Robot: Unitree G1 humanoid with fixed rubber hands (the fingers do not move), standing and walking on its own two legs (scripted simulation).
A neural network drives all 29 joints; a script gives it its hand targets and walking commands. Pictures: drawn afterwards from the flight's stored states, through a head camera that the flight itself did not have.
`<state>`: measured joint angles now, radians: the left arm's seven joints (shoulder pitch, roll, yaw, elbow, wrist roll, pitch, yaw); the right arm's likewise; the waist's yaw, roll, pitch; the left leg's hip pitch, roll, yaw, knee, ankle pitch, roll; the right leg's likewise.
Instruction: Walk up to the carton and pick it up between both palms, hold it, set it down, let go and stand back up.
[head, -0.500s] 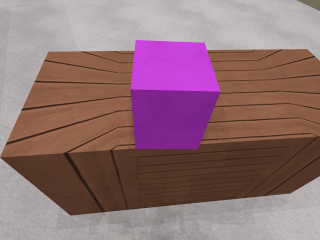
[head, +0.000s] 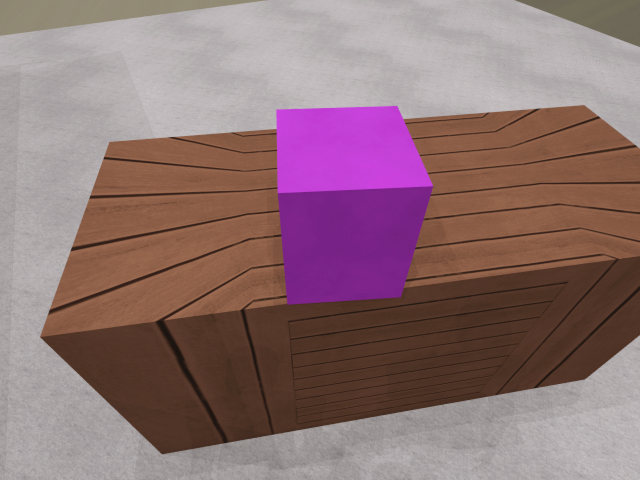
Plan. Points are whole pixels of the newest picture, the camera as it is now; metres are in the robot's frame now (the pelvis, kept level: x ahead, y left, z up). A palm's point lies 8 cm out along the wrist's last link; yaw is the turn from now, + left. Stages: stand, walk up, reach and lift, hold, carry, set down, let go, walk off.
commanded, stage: walk up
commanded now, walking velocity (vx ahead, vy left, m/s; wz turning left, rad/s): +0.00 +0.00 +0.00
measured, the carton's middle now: (341, 207) +0.54 -0.04 +0.03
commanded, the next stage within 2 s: none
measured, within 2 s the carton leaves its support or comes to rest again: neither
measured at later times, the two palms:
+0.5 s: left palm out of the picture -0.05 +0.18 -0.15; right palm out of the picture -0.04 -0.22 -0.15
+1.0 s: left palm out of the picture -0.02 +0.16 -0.12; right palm out of the picture +0.12 -0.28 -0.16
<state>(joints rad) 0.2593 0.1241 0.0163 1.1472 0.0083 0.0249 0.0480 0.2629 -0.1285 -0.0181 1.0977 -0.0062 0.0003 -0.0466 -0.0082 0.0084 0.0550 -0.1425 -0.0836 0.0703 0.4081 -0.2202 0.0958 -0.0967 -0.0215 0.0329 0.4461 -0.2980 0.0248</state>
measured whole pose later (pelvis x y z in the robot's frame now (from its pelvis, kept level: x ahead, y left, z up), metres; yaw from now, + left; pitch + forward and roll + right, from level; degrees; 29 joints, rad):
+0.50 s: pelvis -0.02 -0.01 +0.00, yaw +0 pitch -2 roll +0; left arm 0.34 0.09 0.01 1.16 0.03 0.01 0.04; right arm 0.32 -0.11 -0.03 1.14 -0.01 0.01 -0.03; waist -0.01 0.00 0.01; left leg -0.19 -0.07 0.06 0.42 -0.29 0.09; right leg -0.18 -0.01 0.00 0.57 -0.48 0.00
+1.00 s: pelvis +0.06 -0.05 +0.00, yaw +2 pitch -2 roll +2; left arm 0.45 0.09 0.03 1.09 0.03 -0.05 0.05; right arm 0.22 -0.22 -0.08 1.01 -0.03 0.02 0.00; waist 0.02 0.07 0.06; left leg -0.55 0.06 0.00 1.03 -0.26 -0.05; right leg -0.10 -0.05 -0.13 0.51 -0.38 -0.02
